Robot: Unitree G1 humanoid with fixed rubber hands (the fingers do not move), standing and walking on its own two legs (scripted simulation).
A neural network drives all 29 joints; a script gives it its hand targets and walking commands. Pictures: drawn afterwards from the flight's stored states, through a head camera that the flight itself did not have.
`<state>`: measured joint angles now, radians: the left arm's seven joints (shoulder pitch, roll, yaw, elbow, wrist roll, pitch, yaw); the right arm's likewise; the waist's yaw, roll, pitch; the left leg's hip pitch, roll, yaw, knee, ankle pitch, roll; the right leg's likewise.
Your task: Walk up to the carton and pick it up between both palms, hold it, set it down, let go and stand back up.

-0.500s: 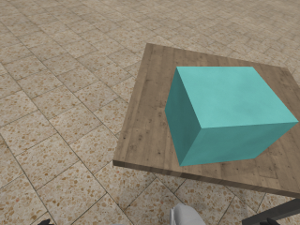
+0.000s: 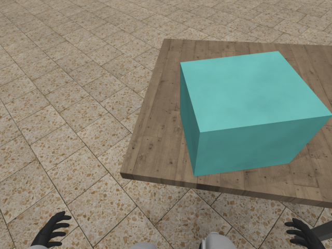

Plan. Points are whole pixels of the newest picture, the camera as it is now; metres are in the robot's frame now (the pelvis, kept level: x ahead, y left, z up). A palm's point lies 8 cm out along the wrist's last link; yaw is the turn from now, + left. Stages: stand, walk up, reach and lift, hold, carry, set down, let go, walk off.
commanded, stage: walk up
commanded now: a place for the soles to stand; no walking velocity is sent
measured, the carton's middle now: (235, 114) +0.45 -0.15 +0.04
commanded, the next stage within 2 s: none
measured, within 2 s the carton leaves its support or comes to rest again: neither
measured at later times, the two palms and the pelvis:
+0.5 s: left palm (44, 247) +0.12 +0.32 -0.06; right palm out of the picture +0.14 -0.30 -0.07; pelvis +0.00 +0.00 +0.00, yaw +0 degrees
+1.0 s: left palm (97, 220) +0.19 +0.22 -0.09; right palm out of the picture +0.11 -0.43 -0.06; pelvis +0.04 -0.08 -0.01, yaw -1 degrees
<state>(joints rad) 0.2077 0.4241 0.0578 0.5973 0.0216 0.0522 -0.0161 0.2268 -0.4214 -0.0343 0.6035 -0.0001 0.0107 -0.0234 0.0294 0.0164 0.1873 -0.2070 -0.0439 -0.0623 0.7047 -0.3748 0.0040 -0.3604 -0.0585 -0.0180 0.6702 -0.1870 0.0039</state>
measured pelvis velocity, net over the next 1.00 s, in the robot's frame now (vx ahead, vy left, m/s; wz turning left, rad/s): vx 0.04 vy -0.08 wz -0.02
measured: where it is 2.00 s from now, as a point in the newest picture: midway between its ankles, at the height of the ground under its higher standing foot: outside the picture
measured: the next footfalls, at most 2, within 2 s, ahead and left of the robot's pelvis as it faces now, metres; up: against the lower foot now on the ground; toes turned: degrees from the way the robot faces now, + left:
right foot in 0.96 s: +0.09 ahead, -0.23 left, +0.00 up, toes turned -1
left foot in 1.50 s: +0.04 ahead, +0.03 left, +0.00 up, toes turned -1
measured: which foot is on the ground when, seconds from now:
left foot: down 0.00-0.98, up 1.00-1.00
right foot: down 0.00-0.66, up 0.68-0.94, down 0.96-1.00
